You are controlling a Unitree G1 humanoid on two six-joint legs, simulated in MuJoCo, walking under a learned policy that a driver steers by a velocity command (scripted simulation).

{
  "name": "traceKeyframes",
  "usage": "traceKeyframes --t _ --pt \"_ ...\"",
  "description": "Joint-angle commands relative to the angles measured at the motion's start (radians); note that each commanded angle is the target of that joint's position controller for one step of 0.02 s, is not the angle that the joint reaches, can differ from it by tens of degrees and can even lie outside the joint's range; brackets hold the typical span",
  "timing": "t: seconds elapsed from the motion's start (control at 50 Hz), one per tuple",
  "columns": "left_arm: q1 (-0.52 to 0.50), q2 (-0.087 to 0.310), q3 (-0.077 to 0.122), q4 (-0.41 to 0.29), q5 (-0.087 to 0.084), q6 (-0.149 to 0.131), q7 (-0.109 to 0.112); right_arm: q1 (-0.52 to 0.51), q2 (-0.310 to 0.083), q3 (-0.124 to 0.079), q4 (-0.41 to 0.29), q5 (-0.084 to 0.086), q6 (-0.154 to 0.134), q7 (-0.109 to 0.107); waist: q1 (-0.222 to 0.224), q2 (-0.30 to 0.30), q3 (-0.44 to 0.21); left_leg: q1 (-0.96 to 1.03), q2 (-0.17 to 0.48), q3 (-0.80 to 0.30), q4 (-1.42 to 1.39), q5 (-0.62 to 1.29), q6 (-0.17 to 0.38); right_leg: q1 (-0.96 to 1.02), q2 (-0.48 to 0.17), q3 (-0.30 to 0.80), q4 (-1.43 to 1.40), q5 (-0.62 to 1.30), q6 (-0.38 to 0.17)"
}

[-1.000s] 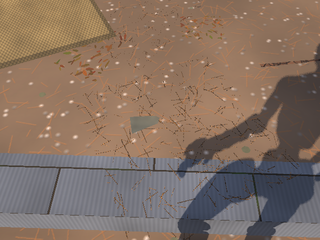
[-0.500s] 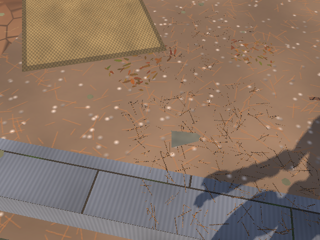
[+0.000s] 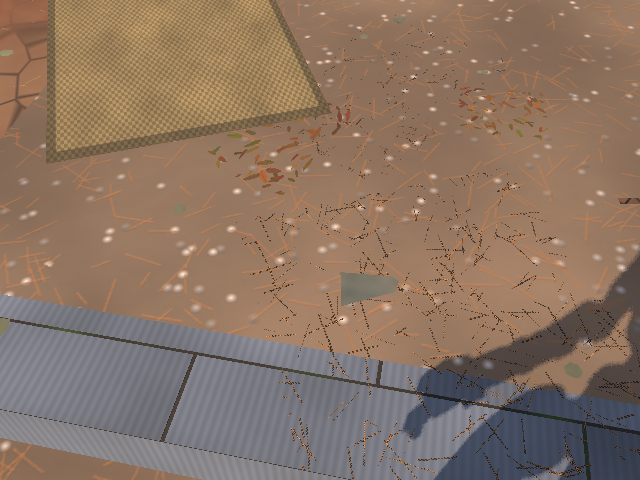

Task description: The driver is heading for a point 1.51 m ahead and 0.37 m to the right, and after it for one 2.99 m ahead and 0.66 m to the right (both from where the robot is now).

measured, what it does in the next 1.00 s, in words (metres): walks ahead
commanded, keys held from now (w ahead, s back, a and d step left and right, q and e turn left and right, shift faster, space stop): no key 0.34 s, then w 0.66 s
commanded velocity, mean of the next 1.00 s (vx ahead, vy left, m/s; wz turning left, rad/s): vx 0.22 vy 0.00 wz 0.00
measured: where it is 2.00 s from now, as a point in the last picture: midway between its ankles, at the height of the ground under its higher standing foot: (387, 343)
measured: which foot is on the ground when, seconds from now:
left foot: down 0.00-0.64, up 0.66-1.00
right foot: down 0.00-1.00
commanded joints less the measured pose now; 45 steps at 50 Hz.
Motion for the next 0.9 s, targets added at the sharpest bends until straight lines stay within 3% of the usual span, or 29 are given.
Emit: traceKeyframes --t 0.02,0.34,0.36,0.38,0.4,0.44,0.48,0.5,0.56,0.6,0.62,0.64,0.66,0.68,0.7,0.72,0.74,0.78,0.84,0.86,0.88,0.9 --pt "-0.026 0.132 0.022 -0.031 0.000 -0.007 0.005 -0.018 -0.119 -0.019 -0.028 0.000 -0.013 -0.004 0.004 0.002 -0.059 -0.025 0.068 -0.057 -0.073 0.204 0.021 0.039 -0.046 0.041 -0.054 0.191 -0.030" --pt "0.023 0.125 0.011 0.016 0.001 0.003 0.013 0.013 -0.107 -0.004 0.026 0.002 -0.023 -0.005 0.005 0.002 -0.043 -0.050 0.068 -0.047 -0.083 0.165 0.019 0.022 -0.029 0.035 -0.055 0.147 -0.026" --pt "0.042 0.112 0.007 0.026 0.002 0.004 0.014 0.029 -0.097 -0.001 0.035 0.001 -0.022 -0.005 0.005 0.008 -0.064 -0.044 0.063 -0.043 -0.096 0.079 0.021 0.031 -0.019 0.024 -0.058 0.071 -0.025" --pt "0.071 0.064 -0.015 0.047 0.018 0.022 0.004 0.057 -0.059 0.021 0.053 -0.021 -0.016 -0.007 0.001 0.018 -0.051 -0.042 0.115 -0.113 -0.174 -0.013 0.026 0.041 -0.062 0.082 -0.111 0.022 -0.035" --pt "0.067 0.079 -0.009 0.045 0.018 0.029 0.000 0.053 -0.087 0.012 0.057 -0.018 -0.010 -0.008 0.003 0.029 -0.001 -0.058 0.104 -0.120 -0.185 -0.123 0.035 0.021 -0.035 0.061 -0.088 -0.060 -0.041" --pt "0.063 0.094 -0.006 0.034 0.022 0.028 -0.006 0.049 -0.127 0.000 0.053 -0.014 -0.004 -0.006 0.003 0.063 0.027 -0.071 0.107 -0.149 -0.202 -0.301 0.065 -0.031 0.002 0.029 -0.037 -0.186 -0.055" --pt "0.076 0.082 -0.008 0.031 0.026 0.019 -0.012 0.068 -0.134 -0.006 0.053 -0.011 -0.004 0.000 -0.003 0.080 0.072 -0.076 0.132 -0.196 -0.227 -0.410 0.096 -0.098 0.025 0.012 0.005 -0.241 -0.066" --pt "0.042 0.129 0.012 0.013 -0.023 -0.016 0.002 0.042 -0.179 -0.027 0.026 0.036 -0.028 -0.009 -0.008 0.080 0.094 -0.091 0.143 -0.200 -0.209 -0.408 0.107 -0.145 0.041 -0.025 0.060 -0.212 -0.056" --pt "0.075 0.064 0.001 0.008 -0.026 -0.067 -0.006 0.114 -0.165 -0.033 0.037 0.040 -0.060 -0.007 -0.008 0.127 0.073 -0.031 0.251 -0.342 -0.235 -0.425 0.177 -0.198 0.015 -0.021 0.127 -0.172 -0.075" --pt "0.134 0.054 0.001 0.023 -0.027 -0.082 -0.019 0.071 -0.134 -0.029 0.012 0.039 -0.071 0.001 0.030 0.100 0.085 -0.068 0.223 -0.291 -0.170 -0.256 0.165 -0.129 0.007 -0.004 0.066 -0.143 -0.102" --pt "0.200 0.072 0.008 0.045 -0.026 -0.088 -0.023 0.022 -0.119 -0.025 -0.013 0.037 -0.079 0.005 0.063 0.060 0.073 -0.124 0.165 -0.205 -0.080 -0.104 0.136 -0.037 0.000 0.038 0.007 -0.115 -0.120" --pt "0.308 0.133 0.029 0.083 -0.032 -0.093 -0.025 -0.031 -0.079 -0.016 -0.050 0.032 -0.092 0.009 0.092 -0.081 0.045 -0.251 0.050 -0.043 0.123 0.056 0.076 0.127 -0.065 0.178 -0.074 -0.020 -0.155" --pt "0.466 0.230 0.062 0.120 -0.036 -0.091 -0.028 -0.055 -0.066 -0.011 -0.080 0.012 -0.114 0.013 0.139 -0.279 -0.015 -0.484 -0.040 0.071 0.404 0.009 0.006 0.385 -0.217 0.437 -0.157 0.161 -0.244" --pt "0.497 0.196 0.051 0.123 -0.020 -0.096 -0.032 -0.053 -0.084 -0.014 -0.085 0.022 -0.125 0.017 0.136 -0.253 -0.030 -0.655 -0.028 0.017 0.625 -0.298 -0.001 0.467 -0.347 0.595 -0.187 0.278 -0.306" --pt "0.445 0.147 0.036 0.107 -0.009 -0.104 -0.034 -0.041 -0.087 -0.016 -0.084 0.044 -0.127 0.026 0.090 -0.128 0.001 -0.720 0.034 -0.053 0.756 -0.287 0.023 0.447 -0.363 0.555 -0.172 0.286 -0.307" --pt "0.392 0.123 0.031 0.082 -0.008 -0.107 -0.037 -0.047 -0.077 -0.013 -0.087 0.053 -0.127 0.034 0.065 -0.083 0.012 -0.764 0.076 -0.047 0.798 -0.220 0.041 0.428 -0.343 0.474 -0.179 0.298 -0.289" --pt "0.360 0.109 0.024 0.071 -0.015 -0.104 -0.039 -0.066 -0.074 -0.015 -0.096 0.049 -0.126 0.039 0.049 -0.050 0.044 -0.795 0.113 -0.029 0.768 -0.154 0.044 0.402 -0.325 0.400 -0.211 0.322 -0.263" --pt "0.340 0.077 0.013 0.055 -0.014 -0.087 -0.034 -0.095 -0.065 -0.019 -0.114 0.031 -0.124 0.042 0.040 -0.061 0.045 -0.722 0.137 0.015 0.673 -0.040 0.024 0.328 -0.254 0.272 -0.271 0.376 -0.214" --pt "0.287 0.099 0.014 0.010 -0.009 -0.071 -0.006 -0.174 0.002 0.006 -0.157 0.021 -0.116 0.046 0.035 -0.073 0.061 -0.479 0.088 0.104 0.376 0.136 -0.024 0.096 -0.134 0.084 -0.319 0.447 -0.177" --pt "0.300 0.121 0.019 0.005 -0.009 -0.071 0.002 -0.218 0.017 0.014 -0.177 0.019 -0.114 0.044 0.046 -0.087 0.059 -0.385 0.064 0.123 0.279 0.186 -0.029 0.036 -0.119 0.060 -0.336 0.462 -0.173" --pt "0.326 0.148 0.028 0.008 -0.011 -0.074 0.007 -0.243 0.007 0.012 -0.193 0.021 -0.111 0.040 0.049 -0.106 0.054 -0.331 0.048 0.125 0.222 0.217 -0.030 0.025 -0.130 0.068 -0.345 0.488 -0.176" --pt "0.351 0.163 0.034 0.014 -0.010 -0.069 0.007 -0.164 -0.001 0.010 -0.169 0.025 -0.098 0.035 0.027 -0.159 0.014 -0.273 0.038 0.123 0.250 0.195 -0.025 0.059 -0.167 0.074 -0.311 0.540 -0.182"
Velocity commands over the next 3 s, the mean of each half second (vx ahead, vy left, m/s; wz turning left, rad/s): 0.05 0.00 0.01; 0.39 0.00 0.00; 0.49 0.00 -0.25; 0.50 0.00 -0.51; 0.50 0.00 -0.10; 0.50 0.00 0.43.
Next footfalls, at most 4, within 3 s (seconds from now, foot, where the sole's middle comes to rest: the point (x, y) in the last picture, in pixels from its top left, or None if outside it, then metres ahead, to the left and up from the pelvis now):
1.02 left None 0.33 0.09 -0.78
1.50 right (403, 417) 0.57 -0.13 -0.62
2.00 left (386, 258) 0.97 -0.12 -0.62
2.50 right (522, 213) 1.12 -0.48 -0.62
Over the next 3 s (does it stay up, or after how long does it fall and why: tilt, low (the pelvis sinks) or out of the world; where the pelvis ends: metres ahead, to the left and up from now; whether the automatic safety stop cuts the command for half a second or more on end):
stays up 1.27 -0.37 0.14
